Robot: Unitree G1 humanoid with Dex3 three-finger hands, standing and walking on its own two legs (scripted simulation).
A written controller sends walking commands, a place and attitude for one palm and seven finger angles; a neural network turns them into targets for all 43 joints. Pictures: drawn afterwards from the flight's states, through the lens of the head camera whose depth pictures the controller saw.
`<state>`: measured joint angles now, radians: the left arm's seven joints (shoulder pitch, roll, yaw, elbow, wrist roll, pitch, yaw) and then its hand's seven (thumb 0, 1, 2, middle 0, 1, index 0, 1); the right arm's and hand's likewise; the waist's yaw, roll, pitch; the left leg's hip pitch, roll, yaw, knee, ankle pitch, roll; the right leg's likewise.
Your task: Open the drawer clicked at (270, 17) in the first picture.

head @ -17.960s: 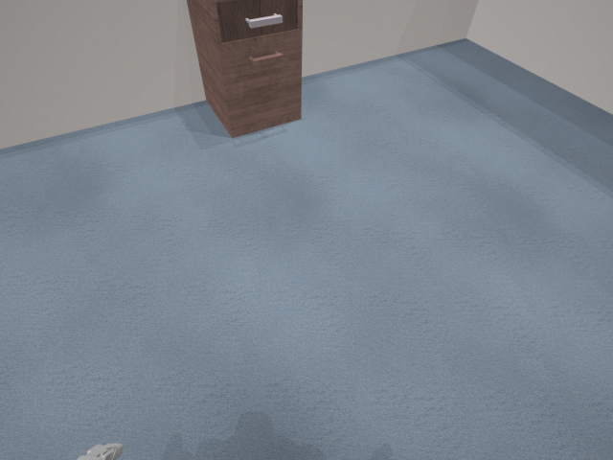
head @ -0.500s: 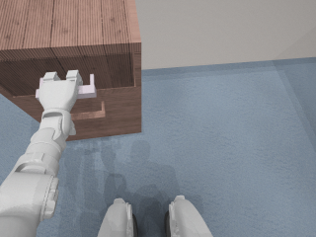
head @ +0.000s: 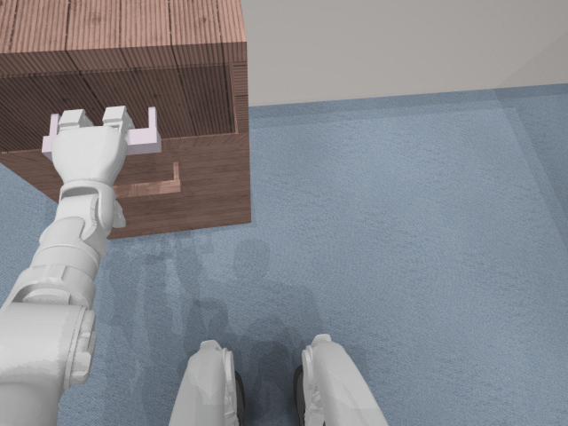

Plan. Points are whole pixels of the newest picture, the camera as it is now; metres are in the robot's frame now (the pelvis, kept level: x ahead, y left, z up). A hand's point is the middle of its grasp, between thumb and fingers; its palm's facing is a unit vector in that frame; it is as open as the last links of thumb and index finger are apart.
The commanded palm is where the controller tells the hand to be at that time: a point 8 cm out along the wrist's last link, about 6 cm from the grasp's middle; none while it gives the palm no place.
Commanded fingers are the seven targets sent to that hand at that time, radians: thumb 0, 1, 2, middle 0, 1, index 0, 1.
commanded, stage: lower the fingers behind the handle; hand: left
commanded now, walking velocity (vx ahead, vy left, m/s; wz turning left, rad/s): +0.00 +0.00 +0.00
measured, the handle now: (104, 131) +0.54 +0.24 -0.04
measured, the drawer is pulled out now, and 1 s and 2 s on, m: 0.00 0.00 0.09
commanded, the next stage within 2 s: close the thumb around the handle in 0.28 s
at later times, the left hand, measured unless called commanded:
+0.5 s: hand (110, 170) +0.49 +0.24 -0.06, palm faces -0.06 -0.03 -1.00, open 13.5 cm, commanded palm +0.48 +0.22 +0.00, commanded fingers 0.00 -0.11 0.47 -0.33 -1.24 -0.33 -1.24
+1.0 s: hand (110, 167) +0.49 +0.24 -0.06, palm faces -0.07 -0.02 -1.00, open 6.0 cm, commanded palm +0.48 +0.22 +0.00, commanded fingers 0.00 0.90 0.90 -0.40 -1.35 -0.40 -1.35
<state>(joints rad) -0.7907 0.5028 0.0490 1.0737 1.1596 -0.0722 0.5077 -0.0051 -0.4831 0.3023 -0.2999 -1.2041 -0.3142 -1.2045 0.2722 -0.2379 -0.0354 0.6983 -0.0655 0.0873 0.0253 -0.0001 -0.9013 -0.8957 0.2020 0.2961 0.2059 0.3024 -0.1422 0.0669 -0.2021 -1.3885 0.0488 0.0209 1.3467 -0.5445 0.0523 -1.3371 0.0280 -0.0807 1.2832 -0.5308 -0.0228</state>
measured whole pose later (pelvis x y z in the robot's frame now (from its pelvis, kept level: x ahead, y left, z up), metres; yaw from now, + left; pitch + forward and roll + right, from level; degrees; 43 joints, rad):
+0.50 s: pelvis +0.00 +0.00 +0.00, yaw +0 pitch +33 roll -4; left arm -0.81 0.50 0.04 1.09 1.16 -0.06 0.50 -0.01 -0.43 0.32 -0.31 -1.21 -0.32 -1.21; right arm 0.27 -0.24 -0.03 0.69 -0.06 0.08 0.02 0.00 -0.90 -0.90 0.20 0.30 0.21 0.30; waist -0.15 0.07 -0.20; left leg -1.39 0.05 0.02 1.34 -0.54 0.05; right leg -1.34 0.03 -0.08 1.28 -0.53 -0.02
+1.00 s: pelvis +0.00 +0.00 +0.00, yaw +0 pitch +34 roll -4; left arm -0.82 0.51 0.03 1.09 1.15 -0.05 0.49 -0.01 0.65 0.79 -0.37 -1.33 -0.40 -1.33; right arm 0.27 -0.24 -0.03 0.69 -0.06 0.08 0.02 0.00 -0.90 -0.90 0.20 0.30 0.21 0.30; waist -0.15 0.07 -0.20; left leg -1.39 0.05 0.02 1.34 -0.54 0.05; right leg -1.34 0.03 -0.08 1.28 -0.53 -0.02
